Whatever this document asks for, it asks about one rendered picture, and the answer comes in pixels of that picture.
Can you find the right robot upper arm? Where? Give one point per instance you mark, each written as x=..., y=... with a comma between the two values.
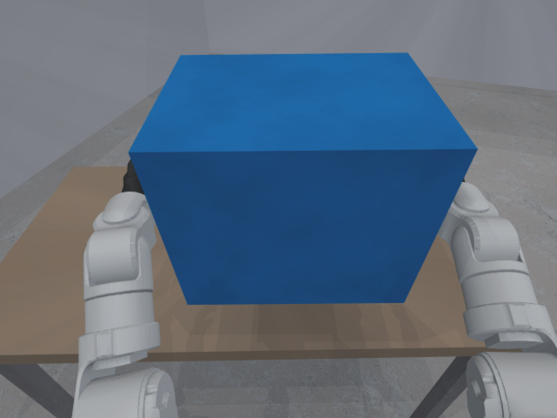
x=512, y=385

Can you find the left robot hand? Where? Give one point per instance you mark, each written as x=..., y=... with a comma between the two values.
x=131, y=181

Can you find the right robot forearm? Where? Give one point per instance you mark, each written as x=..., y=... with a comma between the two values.
x=501, y=306

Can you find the left robot forearm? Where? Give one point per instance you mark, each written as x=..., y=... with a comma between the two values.
x=118, y=285

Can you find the table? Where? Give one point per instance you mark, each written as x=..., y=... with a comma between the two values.
x=42, y=310

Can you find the left robot upper arm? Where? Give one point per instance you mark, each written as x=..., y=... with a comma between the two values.
x=144, y=393

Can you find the carton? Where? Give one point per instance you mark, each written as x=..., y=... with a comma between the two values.
x=299, y=178

